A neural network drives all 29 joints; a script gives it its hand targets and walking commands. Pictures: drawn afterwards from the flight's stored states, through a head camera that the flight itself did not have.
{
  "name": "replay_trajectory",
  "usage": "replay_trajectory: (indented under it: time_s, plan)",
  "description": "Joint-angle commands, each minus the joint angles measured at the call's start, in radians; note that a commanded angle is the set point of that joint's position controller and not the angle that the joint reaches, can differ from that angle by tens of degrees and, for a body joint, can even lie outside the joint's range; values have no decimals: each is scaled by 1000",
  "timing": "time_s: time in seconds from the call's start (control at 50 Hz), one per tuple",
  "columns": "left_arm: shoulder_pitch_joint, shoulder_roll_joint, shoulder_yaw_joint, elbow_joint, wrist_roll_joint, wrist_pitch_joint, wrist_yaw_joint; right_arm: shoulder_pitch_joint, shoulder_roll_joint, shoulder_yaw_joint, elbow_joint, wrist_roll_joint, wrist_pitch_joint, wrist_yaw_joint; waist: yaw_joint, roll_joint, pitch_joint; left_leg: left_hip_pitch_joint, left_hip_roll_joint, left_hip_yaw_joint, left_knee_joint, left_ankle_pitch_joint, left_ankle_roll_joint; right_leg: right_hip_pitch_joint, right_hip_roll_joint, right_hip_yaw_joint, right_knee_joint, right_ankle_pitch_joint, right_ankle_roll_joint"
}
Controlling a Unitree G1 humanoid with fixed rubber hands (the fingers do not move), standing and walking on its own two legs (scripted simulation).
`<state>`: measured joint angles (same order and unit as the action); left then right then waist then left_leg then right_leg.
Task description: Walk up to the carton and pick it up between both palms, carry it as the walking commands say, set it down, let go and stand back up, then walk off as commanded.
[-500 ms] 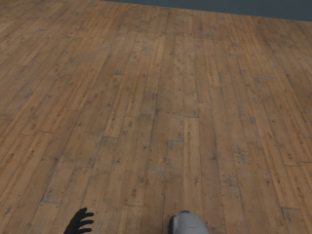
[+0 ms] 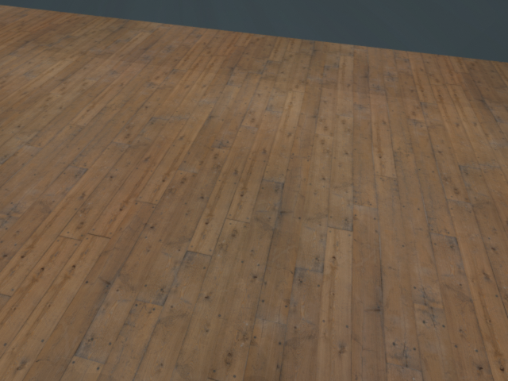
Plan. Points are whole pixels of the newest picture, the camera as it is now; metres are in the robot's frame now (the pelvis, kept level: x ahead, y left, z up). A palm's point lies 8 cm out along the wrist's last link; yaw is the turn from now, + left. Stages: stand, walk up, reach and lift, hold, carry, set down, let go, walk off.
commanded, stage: stand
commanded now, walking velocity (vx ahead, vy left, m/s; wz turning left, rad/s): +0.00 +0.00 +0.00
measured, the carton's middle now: out of the picture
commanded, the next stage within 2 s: none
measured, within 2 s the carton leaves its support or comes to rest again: neither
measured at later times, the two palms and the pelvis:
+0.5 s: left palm out of the picture -0.01 +0.23 -0.14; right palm out of the picture -0.01 -0.17 -0.14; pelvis +0.03 +0.03 +0.01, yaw -1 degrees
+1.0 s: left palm out of the picture +0.00 +0.24 -0.14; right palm out of the picture -0.01 -0.15 -0.14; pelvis +0.04 +0.04 +0.01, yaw -1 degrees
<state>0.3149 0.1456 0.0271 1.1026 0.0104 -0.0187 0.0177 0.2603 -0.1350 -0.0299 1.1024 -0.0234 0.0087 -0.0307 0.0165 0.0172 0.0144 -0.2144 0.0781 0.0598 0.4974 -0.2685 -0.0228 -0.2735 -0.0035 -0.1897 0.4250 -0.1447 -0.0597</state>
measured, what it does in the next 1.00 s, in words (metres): shifts its weight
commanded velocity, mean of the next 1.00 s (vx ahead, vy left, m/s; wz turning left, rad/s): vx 0.00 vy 0.00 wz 0.00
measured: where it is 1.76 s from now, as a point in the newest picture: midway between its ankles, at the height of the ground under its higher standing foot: outside the picture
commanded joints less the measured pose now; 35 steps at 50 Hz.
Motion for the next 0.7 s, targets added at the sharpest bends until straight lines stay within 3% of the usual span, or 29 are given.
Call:
replay_trajectory:
  time_s: [0.0,0.02,0.06,0.12,0.22,0.68]
  plan:
    - [31,30,-1,-30,-12,7,-2,101,-69,2,13,8,-21,-5,-2,107,95,-80,100,-112,-230,-133,35,5,-111,138,-163,-130,65]
    - [52,35,-3,-20,-6,7,-3,64,-55,10,5,12,-29,-5,19,122,87,-151,102,-126,-284,-166,31,116,-110,132,-111,-44,68]
    - [89,54,-3,2,2,3,-2,43,-64,10,2,18,-40,-5,32,89,75,-143,87,-112,-303,-113,26,164,-118,141,-98,11,66]
    - [86,54,-6,15,1,-3,0,101,-49,13,22,20,-43,-5,10,20,72,-59,69,-89,-269,-24,34,120,-129,154,-115,10,57]
    - [76,40,-13,28,-1,-4,6,136,-40,18,34,18,-43,-5,-2,-6,76,-31,59,-76,-254,14,41,106,-130,151,-123,14,60]
    - [101,22,-24,82,-4,0,18,192,-18,34,51,17,-49,-9,-5,-11,80,19,47,-57,-237,125,55,118,-139,148,-97,81,64]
